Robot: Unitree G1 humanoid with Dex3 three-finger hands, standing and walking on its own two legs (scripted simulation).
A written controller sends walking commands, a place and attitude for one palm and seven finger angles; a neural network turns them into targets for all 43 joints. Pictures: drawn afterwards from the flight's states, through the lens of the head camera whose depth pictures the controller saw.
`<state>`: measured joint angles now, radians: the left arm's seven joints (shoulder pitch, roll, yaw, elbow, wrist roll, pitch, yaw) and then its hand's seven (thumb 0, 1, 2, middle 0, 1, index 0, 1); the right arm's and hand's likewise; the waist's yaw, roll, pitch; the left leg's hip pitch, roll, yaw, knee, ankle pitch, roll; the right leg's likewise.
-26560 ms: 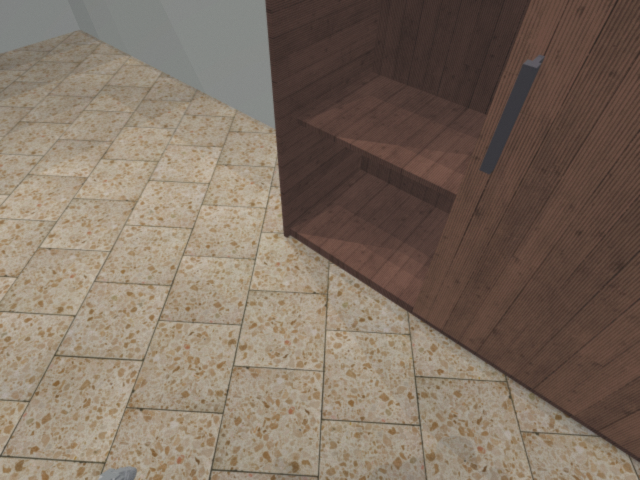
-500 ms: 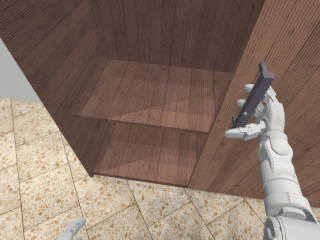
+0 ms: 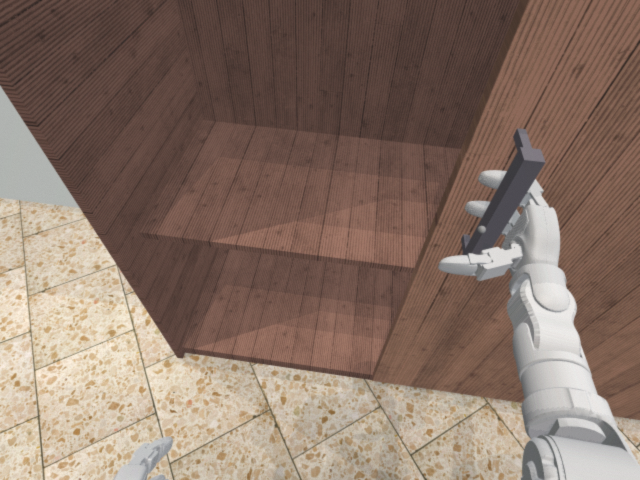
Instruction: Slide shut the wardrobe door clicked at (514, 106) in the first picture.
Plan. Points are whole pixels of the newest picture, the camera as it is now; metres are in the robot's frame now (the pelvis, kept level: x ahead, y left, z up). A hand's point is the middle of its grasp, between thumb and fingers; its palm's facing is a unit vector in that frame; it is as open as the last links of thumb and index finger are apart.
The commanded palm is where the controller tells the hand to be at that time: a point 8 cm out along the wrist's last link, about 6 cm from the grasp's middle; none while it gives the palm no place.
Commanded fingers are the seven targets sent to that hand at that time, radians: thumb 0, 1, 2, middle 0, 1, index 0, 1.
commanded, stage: grip the handle and tug to test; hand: right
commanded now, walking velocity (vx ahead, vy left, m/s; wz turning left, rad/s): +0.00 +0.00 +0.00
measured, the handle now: (491, 208) +0.47 -0.18 +0.10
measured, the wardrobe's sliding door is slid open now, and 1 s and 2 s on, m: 0.60 0.60 0.59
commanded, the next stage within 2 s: tug the door sideways, standing still in 1.28 s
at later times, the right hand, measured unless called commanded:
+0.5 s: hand (482, 229) +0.42 -0.15 +0.11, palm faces +0.06 +1.00 -0.01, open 6.3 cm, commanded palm +0.39 -0.20 +0.11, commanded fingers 0.00 -0.90 -0.90 0.45 1.40 0.45 1.40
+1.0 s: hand (481, 229) +0.42 -0.15 +0.11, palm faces +0.06 +1.00 +0.00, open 5.6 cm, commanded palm +0.37 -0.20 +0.11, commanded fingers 0.00 -0.90 -0.90 0.45 1.40 0.45 1.40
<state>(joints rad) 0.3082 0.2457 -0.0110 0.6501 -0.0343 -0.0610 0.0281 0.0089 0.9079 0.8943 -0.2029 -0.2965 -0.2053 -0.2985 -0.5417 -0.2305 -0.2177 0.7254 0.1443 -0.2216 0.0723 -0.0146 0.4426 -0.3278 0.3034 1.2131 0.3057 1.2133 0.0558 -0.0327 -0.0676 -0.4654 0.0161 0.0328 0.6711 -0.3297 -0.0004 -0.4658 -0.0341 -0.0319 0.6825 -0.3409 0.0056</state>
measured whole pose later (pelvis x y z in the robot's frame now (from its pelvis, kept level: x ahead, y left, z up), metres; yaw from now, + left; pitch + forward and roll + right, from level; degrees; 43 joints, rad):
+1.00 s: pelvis +0.00 +0.00 +0.00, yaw +1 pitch +7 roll +0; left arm 0.31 0.25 -0.01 0.63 -0.03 -0.06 0.02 0.01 0.91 0.89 -0.20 -0.30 -0.21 -0.30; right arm -0.48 -0.23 -0.23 0.65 0.16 -0.20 0.07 0.01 -0.73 -0.81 0.39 1.40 0.38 1.40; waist 0.06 -0.03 -0.07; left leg -0.45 0.01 0.02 0.66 -0.33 0.00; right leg -0.45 -0.04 -0.04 0.67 -0.34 0.01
